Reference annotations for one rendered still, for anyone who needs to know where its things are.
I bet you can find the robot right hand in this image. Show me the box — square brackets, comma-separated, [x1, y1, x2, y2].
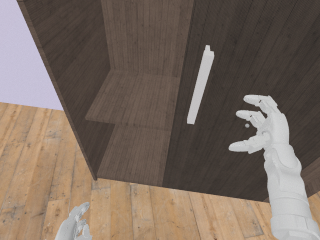
[228, 95, 289, 154]

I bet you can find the handle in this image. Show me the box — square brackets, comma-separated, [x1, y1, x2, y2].
[187, 45, 214, 124]

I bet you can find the right robot forearm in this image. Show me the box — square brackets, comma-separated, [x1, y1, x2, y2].
[263, 143, 320, 240]

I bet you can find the robot left hand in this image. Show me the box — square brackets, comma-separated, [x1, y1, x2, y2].
[54, 202, 93, 240]

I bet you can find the wardrobe door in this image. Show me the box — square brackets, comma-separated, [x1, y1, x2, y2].
[300, 157, 320, 187]
[162, 0, 320, 202]

